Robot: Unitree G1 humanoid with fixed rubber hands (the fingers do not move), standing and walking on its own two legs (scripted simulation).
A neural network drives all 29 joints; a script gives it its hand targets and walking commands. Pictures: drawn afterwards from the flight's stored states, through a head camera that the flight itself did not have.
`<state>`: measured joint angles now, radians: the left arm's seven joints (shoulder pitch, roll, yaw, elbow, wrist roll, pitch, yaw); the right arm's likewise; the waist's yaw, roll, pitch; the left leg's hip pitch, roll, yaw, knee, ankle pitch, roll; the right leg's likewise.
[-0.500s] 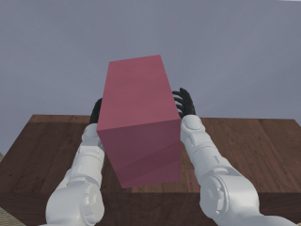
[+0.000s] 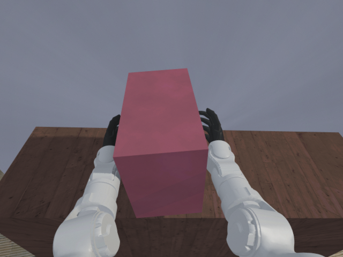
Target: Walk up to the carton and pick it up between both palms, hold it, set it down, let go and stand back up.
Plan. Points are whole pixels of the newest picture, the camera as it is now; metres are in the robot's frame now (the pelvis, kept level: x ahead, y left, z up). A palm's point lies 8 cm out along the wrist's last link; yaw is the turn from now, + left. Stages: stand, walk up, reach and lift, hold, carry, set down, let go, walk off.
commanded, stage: set down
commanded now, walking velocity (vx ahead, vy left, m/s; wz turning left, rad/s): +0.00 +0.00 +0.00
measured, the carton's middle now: (163, 138) +0.41 +0.04 +0.06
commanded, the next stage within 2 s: none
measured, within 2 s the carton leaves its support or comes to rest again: rests again in 1.08 s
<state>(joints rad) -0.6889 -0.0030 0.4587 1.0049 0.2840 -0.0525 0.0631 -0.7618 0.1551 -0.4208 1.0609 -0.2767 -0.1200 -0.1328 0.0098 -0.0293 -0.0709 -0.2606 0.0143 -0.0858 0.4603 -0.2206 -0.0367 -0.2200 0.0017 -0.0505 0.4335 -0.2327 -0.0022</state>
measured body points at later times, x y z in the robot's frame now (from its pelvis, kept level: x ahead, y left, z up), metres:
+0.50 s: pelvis +0.01 +0.00 +0.00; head +0.02 +0.02 +0.45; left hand +0.39 +0.18 +0.04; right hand +0.40 -0.09 +0.07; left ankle +0.01 +0.14 -0.74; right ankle +0.00 -0.11 -0.74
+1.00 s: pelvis +0.01 +0.00 +0.00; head +0.04 +0.02 +0.45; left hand +0.39 +0.17 +0.03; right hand +0.40 -0.09 +0.05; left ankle +0.01 +0.14 -0.74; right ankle +0.00 -0.11 -0.74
